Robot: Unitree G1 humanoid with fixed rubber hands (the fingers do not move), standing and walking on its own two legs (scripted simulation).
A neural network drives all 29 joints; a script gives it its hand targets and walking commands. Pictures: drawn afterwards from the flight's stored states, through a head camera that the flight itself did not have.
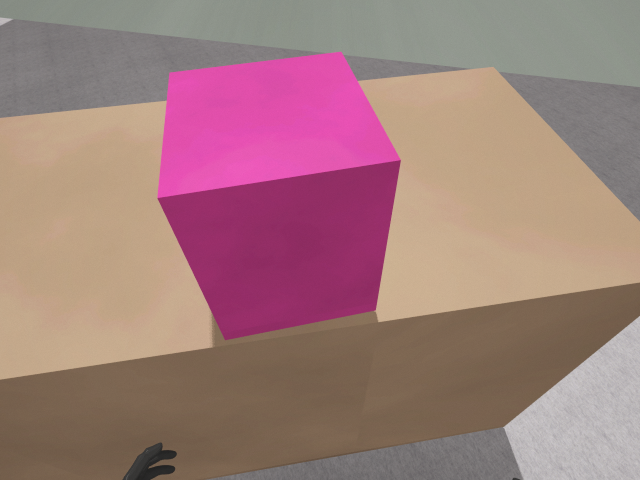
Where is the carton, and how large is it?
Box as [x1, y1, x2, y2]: [157, 52, 400, 339]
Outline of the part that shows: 341,52 169,73 157,198 225,339 375,309 400,159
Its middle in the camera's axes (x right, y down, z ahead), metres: -0.05 -0.05 +0.48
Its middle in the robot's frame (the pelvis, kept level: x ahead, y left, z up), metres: +0.42 +0.05 +0.14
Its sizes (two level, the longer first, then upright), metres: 0.210 0.200 0.250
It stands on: a pedestal, 0.77 m high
